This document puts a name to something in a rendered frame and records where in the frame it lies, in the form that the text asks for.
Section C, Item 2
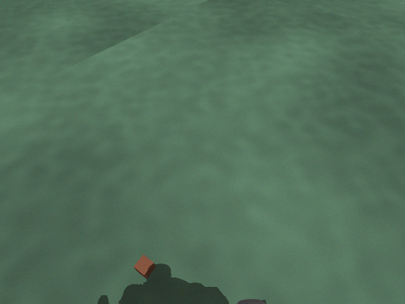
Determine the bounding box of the cube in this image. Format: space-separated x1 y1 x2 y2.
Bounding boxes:
134 255 156 279

